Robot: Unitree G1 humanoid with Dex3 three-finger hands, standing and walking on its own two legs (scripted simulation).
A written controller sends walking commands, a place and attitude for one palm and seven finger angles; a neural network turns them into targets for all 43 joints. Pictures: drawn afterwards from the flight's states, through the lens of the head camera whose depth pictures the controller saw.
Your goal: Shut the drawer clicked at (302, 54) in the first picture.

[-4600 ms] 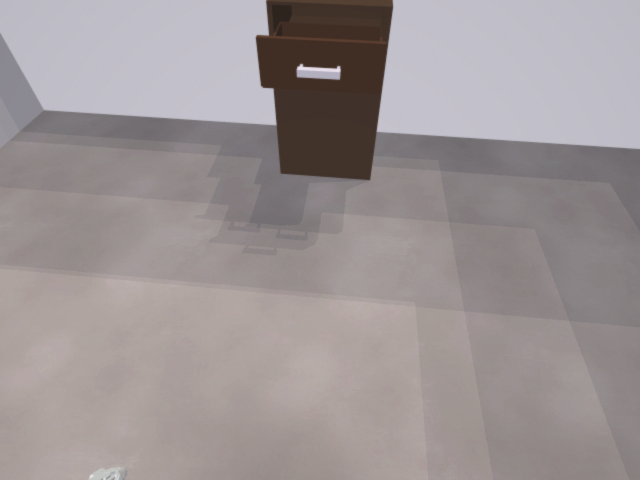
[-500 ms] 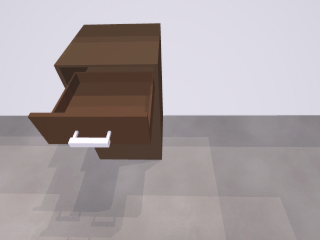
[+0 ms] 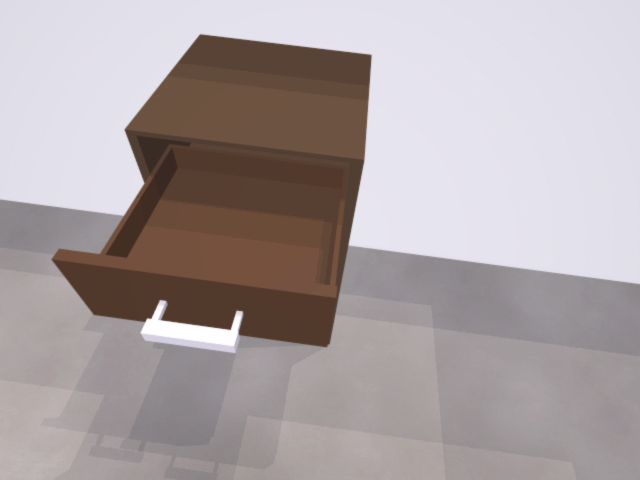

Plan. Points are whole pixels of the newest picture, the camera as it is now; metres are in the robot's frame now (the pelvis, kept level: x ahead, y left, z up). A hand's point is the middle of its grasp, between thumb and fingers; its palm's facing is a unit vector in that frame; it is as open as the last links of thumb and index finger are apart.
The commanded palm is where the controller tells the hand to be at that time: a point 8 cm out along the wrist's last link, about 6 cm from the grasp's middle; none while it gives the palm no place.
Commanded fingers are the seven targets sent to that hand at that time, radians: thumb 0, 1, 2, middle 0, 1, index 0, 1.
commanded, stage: come to a stop and stand still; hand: left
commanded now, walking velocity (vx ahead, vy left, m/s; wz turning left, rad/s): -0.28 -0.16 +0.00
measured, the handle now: (195, 323) +0.33 +0.22 -0.07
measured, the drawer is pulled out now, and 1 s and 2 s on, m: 0.30 0.30 0.30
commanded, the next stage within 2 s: look again from close up in 1.64 s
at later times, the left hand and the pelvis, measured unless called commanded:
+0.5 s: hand out of the picture +0.09 +0.17 -0.16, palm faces +0.02 -0.98 -0.21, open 7.3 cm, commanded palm none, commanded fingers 0.00 0.90 0.90 -0.20 -0.30 -0.20 -0.30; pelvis +0.02 -0.01 +0.00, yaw +0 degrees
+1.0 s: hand out of the picture +0.01 +0.21 -0.16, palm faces -0.01 -0.97 -0.25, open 7.4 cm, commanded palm none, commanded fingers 0.00 0.90 0.90 -0.20 -0.30 -0.20 -0.30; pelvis +0.02 +0.03 +0.00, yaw -2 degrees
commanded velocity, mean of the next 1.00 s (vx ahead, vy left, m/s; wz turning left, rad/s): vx -0.06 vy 0.01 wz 0.00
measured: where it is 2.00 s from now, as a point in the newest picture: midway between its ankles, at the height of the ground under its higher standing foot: outside the picture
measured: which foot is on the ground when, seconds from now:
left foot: down 0.00-0.28, up 0.30-0.50, down 0.52-1.00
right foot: up 0.00-0.20, down 0.22-1.00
